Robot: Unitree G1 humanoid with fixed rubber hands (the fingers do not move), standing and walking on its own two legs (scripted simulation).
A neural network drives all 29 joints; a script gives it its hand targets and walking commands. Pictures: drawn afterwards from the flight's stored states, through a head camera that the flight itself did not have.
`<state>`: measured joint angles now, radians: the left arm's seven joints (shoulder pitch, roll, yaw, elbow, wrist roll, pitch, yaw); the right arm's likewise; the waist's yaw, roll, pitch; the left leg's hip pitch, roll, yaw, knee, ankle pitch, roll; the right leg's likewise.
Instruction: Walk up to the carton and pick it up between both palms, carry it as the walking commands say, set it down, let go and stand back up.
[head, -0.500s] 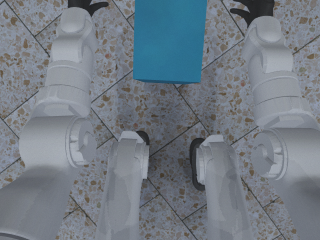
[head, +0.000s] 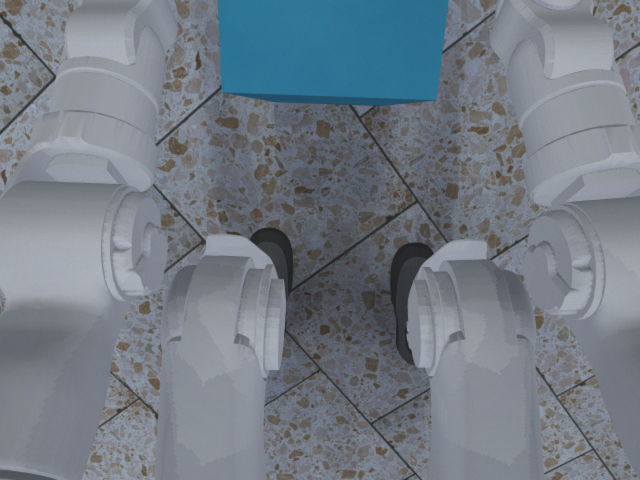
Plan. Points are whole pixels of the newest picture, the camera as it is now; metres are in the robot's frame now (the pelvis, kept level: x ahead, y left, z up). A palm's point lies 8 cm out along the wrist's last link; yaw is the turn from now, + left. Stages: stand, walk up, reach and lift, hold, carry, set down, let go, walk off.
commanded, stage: reach and lift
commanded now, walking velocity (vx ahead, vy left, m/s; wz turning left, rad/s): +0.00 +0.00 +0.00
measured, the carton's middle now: out of the picture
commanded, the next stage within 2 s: none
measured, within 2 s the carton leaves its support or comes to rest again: leaves its support in 1.50 s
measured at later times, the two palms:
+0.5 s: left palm out of the picture +0.56 +0.19 -0.18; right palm out of the picture +0.56 -0.11 -0.18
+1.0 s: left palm out of the picture +0.56 +0.16 -0.18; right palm out of the picture +0.56 -0.09 -0.19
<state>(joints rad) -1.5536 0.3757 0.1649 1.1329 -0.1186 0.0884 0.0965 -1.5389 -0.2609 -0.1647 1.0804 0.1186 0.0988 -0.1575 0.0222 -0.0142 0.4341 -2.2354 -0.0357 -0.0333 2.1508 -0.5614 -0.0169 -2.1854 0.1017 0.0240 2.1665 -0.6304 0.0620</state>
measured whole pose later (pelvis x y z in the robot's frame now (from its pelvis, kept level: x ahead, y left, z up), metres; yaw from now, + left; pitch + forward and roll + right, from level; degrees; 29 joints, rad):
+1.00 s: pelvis +0.00 +0.00 -0.01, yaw +0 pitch +34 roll -1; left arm -1.56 0.23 0.33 1.00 0.09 0.19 0.04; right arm -1.53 -0.13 -0.35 0.95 -0.09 0.19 -0.12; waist 0.04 -0.03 0.48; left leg -2.20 -0.04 -0.03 2.22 -0.61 -0.02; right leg -2.16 0.13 0.04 2.23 -0.66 0.07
